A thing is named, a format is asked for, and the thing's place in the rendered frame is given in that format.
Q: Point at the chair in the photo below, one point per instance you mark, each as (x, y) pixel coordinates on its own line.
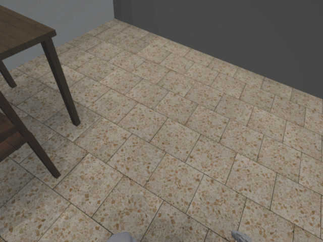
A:
(14, 134)

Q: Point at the right robot hand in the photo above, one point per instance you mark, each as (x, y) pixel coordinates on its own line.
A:
(240, 237)

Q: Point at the table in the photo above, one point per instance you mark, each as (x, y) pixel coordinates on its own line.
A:
(18, 33)

